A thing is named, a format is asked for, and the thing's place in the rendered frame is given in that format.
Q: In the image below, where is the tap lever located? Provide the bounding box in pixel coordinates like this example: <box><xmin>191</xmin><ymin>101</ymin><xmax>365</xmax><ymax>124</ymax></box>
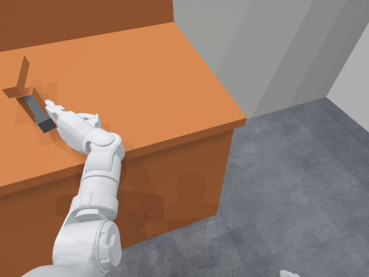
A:
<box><xmin>23</xmin><ymin>95</ymin><xmax>57</xmax><ymax>133</ymax></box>

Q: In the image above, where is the robot left hand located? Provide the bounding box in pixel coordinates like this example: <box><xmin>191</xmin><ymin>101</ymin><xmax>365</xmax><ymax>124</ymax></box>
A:
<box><xmin>45</xmin><ymin>100</ymin><xmax>101</xmax><ymax>154</ymax></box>

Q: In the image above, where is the robot left forearm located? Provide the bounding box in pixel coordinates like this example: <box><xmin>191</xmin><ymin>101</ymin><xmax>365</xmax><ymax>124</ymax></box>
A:
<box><xmin>52</xmin><ymin>128</ymin><xmax>125</xmax><ymax>265</ymax></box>

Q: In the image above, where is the counter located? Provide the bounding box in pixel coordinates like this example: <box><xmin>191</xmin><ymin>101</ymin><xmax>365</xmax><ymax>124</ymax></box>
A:
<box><xmin>0</xmin><ymin>0</ymin><xmax>247</xmax><ymax>277</ymax></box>

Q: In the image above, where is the left robot upper arm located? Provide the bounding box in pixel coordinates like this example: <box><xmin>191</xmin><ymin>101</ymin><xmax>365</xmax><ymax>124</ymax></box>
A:
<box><xmin>22</xmin><ymin>219</ymin><xmax>122</xmax><ymax>277</ymax></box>

